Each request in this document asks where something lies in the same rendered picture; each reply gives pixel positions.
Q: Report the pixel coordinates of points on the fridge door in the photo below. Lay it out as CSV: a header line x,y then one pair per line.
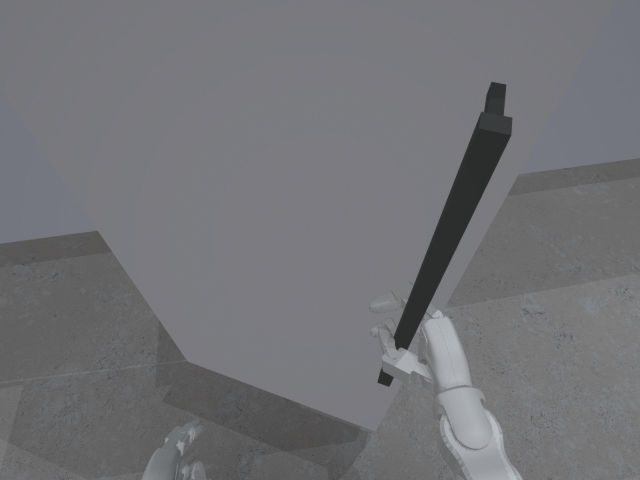
x,y
264,169

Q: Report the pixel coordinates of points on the left robot hand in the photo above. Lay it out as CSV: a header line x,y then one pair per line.
x,y
166,464

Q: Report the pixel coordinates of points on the right robot forearm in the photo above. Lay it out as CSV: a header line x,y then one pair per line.
x,y
469,438

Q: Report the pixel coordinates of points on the right robot hand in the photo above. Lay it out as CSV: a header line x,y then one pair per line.
x,y
439,346

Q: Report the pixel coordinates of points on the handle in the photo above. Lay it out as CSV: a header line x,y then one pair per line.
x,y
489,139

